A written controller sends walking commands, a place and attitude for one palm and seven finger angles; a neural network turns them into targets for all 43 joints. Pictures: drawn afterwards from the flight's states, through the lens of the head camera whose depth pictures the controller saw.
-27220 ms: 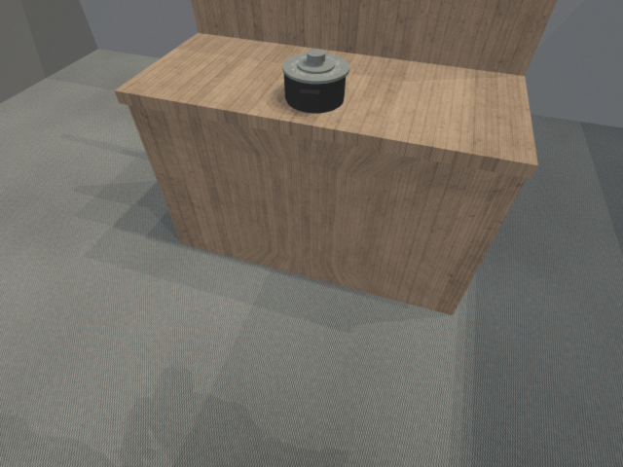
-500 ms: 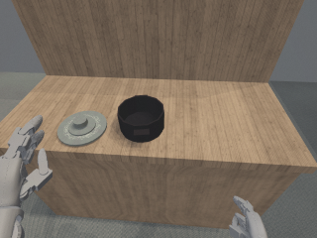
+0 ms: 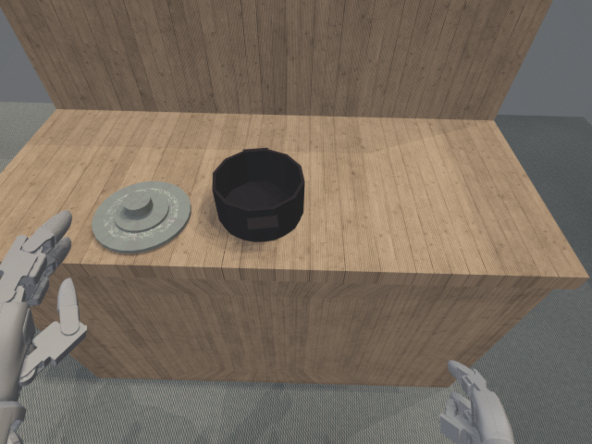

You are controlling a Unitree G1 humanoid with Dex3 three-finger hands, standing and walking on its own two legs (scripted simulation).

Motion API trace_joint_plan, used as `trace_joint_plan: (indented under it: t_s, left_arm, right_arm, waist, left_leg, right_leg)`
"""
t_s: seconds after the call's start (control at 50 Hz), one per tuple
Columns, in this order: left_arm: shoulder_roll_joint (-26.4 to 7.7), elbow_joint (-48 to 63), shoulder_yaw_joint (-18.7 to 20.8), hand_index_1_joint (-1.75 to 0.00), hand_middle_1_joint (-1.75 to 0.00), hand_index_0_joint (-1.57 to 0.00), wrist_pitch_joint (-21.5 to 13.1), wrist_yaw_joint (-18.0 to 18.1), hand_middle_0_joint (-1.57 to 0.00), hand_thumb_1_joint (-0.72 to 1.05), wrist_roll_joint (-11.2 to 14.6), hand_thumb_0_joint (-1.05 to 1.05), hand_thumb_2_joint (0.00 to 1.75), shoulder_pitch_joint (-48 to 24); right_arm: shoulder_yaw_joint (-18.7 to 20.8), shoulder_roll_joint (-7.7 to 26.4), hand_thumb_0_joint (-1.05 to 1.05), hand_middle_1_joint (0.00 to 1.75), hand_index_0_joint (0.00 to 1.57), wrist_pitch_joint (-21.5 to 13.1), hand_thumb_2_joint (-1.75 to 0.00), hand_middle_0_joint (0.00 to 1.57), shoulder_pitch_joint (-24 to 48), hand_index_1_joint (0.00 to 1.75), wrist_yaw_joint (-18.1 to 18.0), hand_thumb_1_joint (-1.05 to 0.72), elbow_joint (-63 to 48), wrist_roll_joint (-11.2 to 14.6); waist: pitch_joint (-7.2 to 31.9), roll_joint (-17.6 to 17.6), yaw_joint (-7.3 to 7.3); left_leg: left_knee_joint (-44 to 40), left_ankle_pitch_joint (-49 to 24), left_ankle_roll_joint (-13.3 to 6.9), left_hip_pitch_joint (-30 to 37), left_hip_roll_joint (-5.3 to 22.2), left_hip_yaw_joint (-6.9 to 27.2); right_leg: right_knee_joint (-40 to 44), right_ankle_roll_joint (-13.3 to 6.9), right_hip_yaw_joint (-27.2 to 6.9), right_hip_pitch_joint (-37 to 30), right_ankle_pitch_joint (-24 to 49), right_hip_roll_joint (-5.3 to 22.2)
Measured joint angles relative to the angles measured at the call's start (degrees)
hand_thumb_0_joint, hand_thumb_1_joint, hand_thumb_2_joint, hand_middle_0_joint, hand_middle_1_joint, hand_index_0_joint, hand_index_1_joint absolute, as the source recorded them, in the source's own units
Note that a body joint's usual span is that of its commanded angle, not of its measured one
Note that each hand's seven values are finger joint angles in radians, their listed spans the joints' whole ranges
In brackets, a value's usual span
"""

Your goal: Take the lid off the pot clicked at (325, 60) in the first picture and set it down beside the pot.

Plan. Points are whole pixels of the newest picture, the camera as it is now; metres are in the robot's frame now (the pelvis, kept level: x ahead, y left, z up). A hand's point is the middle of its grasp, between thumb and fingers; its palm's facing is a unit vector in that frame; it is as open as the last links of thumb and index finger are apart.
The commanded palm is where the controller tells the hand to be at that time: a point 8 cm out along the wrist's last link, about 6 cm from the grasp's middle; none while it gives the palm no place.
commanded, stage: step back with the hand held close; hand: left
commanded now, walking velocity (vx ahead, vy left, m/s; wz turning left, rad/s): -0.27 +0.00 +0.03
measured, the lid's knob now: (138, 203) +0.50 +0.34 -0.01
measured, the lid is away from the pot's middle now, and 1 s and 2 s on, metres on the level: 0.23 0.23 0.23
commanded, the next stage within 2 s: stop stepping back and stand still in 1.04 s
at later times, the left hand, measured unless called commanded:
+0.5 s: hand (13, 412) +0.12 +0.25 +0.15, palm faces +0.34 -0.85 -0.40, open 7.4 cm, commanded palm +0.06 +0.30 +0.17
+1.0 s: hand out of the picture +0.08 +0.25 +0.16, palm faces +0.21 -0.90 -0.38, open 7.4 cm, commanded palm +0.01 +0.31 +0.17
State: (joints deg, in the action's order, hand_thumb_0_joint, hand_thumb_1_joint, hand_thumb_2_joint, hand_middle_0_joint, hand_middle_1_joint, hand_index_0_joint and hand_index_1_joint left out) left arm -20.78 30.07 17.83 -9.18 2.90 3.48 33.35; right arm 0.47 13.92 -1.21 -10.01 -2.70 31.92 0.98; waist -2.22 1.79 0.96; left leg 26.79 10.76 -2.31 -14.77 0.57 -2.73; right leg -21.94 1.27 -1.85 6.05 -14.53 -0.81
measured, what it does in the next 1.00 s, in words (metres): walks backwards: right foot, then left foot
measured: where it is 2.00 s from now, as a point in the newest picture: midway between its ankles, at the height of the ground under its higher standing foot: outside the picture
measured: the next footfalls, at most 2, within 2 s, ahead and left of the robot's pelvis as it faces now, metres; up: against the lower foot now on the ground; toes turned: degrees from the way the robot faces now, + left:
right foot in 0.80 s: -0.17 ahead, -0.11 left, +0.00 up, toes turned -2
left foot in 0.92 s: +0.00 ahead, +0.09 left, +0.00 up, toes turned -2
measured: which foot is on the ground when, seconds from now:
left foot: down 0.00-0.80, up 0.82-0.90, down 0.92-1.00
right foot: down 0.00-0.54, up 0.56-0.78, down 0.80-0.96, up 0.98-1.00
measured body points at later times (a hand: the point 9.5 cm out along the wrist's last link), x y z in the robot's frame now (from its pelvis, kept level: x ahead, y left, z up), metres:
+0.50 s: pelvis -0.07 +0.02 -0.02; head -0.06 +0.03 +0.43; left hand +0.09 +0.29 +0.17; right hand +0.10 -0.22 -0.09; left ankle +0.04 +0.09 -0.74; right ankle -0.03 -0.14 -0.74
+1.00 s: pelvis -0.14 +0.04 -0.01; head -0.13 +0.08 +0.44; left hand +0.07 +0.30 +0.18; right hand +0.02 -0.21 -0.07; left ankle -0.04 +0.09 -0.74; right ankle -0.20 -0.10 -0.72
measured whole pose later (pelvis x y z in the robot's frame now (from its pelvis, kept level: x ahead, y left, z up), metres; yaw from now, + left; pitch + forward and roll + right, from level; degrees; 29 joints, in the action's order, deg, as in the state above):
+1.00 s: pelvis -0.14 +0.04 -0.01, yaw -4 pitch +0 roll -3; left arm -25.3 34.3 20.3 -13.1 5.2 4.1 29.7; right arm -0.1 9.4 -4.3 -10.0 -3.3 34.8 -0.1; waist -0.3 -2.6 -1.2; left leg 30.9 7.5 -5.2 -24.3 -0.5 -3.6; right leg -41.0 0.7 -2.9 14.8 -26.9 -2.5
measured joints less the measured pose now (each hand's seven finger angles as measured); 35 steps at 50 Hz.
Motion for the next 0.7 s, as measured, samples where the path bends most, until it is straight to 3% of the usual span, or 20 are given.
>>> trace_joint_plan:
  t_s: [0.08, 0.2, 0.34, 0.46, 0.56, 0.64, 0.7]
  left_arm:
    - [-2.42, 2.58, 0.46, -0.31, -0.31, -0.21, 0.51, 0.14, -0.21, 0.89, 0.05, 0.02, 0.9, 2.85]
    - [-5.26, 7.21, 3.57, -0.31, -0.31, -0.21, -0.2, 1.49, -0.21, 0.89, 0.28, 0.02, 0.9, 4.36]
    - [-3.13, 6.48, 4.24, -0.31, -0.31, -0.21, -2.15, 2.27, -0.21, 0.89, -0.24, 0.02, 0.9, 3.25]
    - [-0.33, 5.0, 1.7, -0.31, -0.31, -0.21, -2.6, 3.35, -0.21, 0.89, -0.78, 0.01, 0.9, 2.43]
    - [-0.85, 5.59, 1.14, -0.31, -0.31, -0.21, -2.78, 3.87, -0.21, 0.89, -1.13, 0.02, 0.9, 0.7]
    - [-2.93, 5.57, 3.34, -0.31, -0.31, -0.21, -3.03, 3.9, -0.21, 0.89, -1.92, 0.02, 0.9, -0.23]
    - [-4.0, 7.57, 4.97, -0.31, -0.31, -0.21, -3.43, 4.31, -0.21, 0.89, -1.14, 0.02, 0.9, 1.41]
  right_arm:
    - [0.44, -0.52, 0.02, 0.3, 0.2, 1.11, -0.9, 0.2, -0.83, 0.3, -0.39, -0.9, -1.62, 0.36]
    - [0.15, -1.53, 0.02, 0.3, 0.2, 0.36, -0.9, 0.2, -1.66, 0.3, -0.44, -0.9, -2.99, 0.49]
    - [-0.4, -2.28, 0.02, 0.3, 0.2, -1.68, -0.9, 0.2, -1.96, 0.3, -0.38, -0.9, -2.71, 0.59]
    - [-0.05, -2.2, 0.02, 0.3, 0.2, -1.89, -0.9, 0.2, -3.09, 0.3, -0.45, -0.9, -0.46, -0.04]
    - [0.12, -1.63, 0.02, 0.3, 0.2, -2.18, -0.9, 0.2, -3.29, 0.3, -1.34, -0.9, 0.22, -0.26]
    - [0.45, -2.81, 0.02, 0.3, 0.2, -3.76, -0.9, 0.2, -3.59, 0.3, -1.3, -0.9, -0.13, -0.89]
    - [0.4, -3.66, 0.02, 0.3, 0.2, -4.85, -0.9, 0.2, -4.05, 0.3, -0.26, -0.9, -0.24, -0.95]
  waist:
    - [-1.24, -1.89, -0.62]
    - [-2.22, -2.98, -0.33]
    - [-1.47, 0.01, -0.39]
    - [0.15, 0.13, -0.36]
    - [-0.72, -1.03, -1.28]
    - [-0.28, -0.8, -2.02]
    - [1.36, -0.4, -1.58]
  left_leg:
    - [0.57, -0.42, -0.57, -1.56, -0.61, -0.62]
    - [2.85, -0.79, -1.12, -4.33, -1.01, -0.87]
    - [6.69, -0.49, -1.1, -7.64, -0.37, 0.46]
    - [11.4, 7.82, 0.34, -10.9, -0.61, 2.19]
    - [9.83, -2.32, -1.84, -11.1, -0.29, 2.07]
    - [6.17, -4.41, -2.48, -11.46, 0.35, 2.57]
    - [1.4, -7.77, -2.18, -11.94, 1.31, 2.22]
  right_leg:
    - [-2.62, 0.54, -0.49, 2.59, -0.6, 0.67]
    - [-7.17, 0.73, -0.32, 6.34, -1.36, 1.15]
    - [-9.55, 0.91, 1.09, 8.53, -1.05, 0.47]
    - [-9.14, 0.63, 1.83, 9.69, 0.32, 0.06]
    - [-12.22, 0.81, 1.79, 11.21, -1.68, -0.4]
    - [-27.4, -0.06, 0.78, 13.78, -9.29, -3.56]
    - [-25.36, -0.84, 2.34, 10.22, -13.45, -4.21]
